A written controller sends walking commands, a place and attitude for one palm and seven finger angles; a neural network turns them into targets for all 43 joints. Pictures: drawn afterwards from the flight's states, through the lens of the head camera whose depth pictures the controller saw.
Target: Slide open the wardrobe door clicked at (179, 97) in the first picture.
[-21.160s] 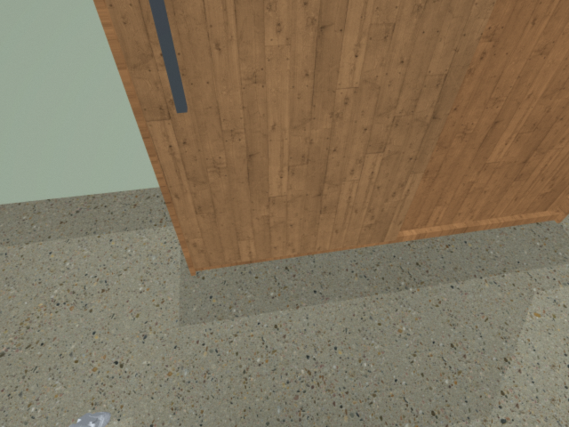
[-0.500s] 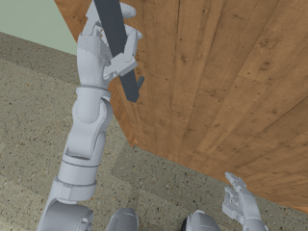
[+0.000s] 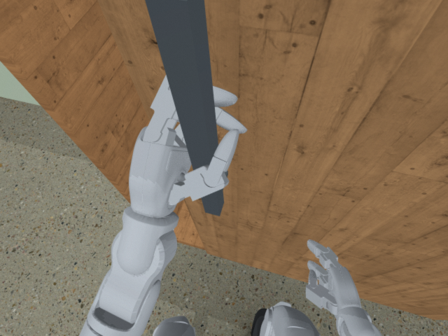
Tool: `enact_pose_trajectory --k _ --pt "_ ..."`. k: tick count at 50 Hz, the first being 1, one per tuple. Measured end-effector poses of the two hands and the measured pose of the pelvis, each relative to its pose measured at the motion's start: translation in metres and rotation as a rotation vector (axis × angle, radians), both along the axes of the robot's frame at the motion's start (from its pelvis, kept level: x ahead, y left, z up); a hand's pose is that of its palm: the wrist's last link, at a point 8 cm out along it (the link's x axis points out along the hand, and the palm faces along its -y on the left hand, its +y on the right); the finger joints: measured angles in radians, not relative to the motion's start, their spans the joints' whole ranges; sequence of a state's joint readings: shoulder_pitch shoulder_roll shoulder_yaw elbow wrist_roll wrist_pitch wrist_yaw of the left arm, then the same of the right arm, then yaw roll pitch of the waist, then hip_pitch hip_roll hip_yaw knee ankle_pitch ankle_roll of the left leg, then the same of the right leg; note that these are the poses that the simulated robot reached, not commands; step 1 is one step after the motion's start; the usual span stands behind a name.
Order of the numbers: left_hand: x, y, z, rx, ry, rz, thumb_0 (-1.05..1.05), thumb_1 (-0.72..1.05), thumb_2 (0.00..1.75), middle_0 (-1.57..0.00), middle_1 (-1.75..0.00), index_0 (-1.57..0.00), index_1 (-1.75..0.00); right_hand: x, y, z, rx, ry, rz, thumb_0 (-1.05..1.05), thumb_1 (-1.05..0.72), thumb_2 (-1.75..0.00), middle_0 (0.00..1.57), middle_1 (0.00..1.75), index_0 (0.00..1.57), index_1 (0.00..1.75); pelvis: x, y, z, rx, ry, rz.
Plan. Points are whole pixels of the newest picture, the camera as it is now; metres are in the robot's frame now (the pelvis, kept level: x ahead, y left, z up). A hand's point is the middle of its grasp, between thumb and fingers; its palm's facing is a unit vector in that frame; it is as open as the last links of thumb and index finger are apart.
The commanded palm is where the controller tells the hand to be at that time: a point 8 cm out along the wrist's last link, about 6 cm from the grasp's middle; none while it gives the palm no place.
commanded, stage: step sideways, sliding the door along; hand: left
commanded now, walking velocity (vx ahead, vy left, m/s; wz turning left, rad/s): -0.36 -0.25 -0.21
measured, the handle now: (211, 133) +0.32 +0.06 +0.22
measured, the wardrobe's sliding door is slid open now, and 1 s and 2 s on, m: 0.17 0.20 0.20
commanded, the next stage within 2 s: stop walking and hold the door there in 0.42 s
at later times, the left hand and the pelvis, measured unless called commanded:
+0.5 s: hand (246, 174) +0.27 +0.02 +0.22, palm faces -0.06 -1.00 -0.01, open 6.1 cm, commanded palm +0.24 +0.01 +0.22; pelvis -0.09 -0.04 +0.02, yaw -9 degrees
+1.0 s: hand (251, 178) +0.26 +0.01 +0.22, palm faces +0.08 -0.99 -0.12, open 6.4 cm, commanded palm +0.24 +0.05 +0.20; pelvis -0.16 -0.08 +0.03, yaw -15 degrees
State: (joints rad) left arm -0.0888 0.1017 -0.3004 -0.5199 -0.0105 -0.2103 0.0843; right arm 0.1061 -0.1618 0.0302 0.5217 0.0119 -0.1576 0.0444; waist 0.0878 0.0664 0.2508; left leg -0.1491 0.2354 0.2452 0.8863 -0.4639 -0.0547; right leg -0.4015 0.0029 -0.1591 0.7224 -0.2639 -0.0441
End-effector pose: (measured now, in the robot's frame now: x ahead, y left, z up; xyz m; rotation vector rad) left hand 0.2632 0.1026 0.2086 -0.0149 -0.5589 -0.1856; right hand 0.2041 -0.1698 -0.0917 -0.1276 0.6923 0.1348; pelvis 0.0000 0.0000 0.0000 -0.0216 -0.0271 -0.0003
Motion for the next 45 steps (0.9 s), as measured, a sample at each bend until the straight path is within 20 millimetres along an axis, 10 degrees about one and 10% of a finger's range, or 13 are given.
enact_pose_trajectory --k 12,30,45 --pt "-0.003 -0.021 0.001 -0.040 0.041 -0.035 -0.03 0.71 0.79 -0.45 -1.40 -0.24 -1.34 -0.018 -0.033 0.020 -0.048 -0.048 -0.115 0.01 -0.91 -0.90 0.20 0.30 0.21 0.30 -0.038 0.002 0.010 0.047 0.037 -0.068" --pt "-0.013 -0.031 0.008 0.086 0.089 0.235 -0.05 0.68 0.83 -0.46 -1.41 -0.26 -1.38 -0.149 -0.118 0.004 -0.020 0.073 -0.234 0.01 -0.90 -0.90 0.21 0.30 0.21 0.30 -0.115 -0.073 0.014 -0.005 0.012 -0.154" --pt "-0.023 -0.035 0.014 0.075 0.220 0.258 0.01 0.73 0.79 -0.46 -1.41 -0.22 -1.39 -0.281 -0.201 0.034 -0.224 0.127 -0.517 0.01 -0.91 -0.90 0.20 0.30 0.20 0.30 -0.157 -0.077 0.024 0.038 0.013 -0.233"
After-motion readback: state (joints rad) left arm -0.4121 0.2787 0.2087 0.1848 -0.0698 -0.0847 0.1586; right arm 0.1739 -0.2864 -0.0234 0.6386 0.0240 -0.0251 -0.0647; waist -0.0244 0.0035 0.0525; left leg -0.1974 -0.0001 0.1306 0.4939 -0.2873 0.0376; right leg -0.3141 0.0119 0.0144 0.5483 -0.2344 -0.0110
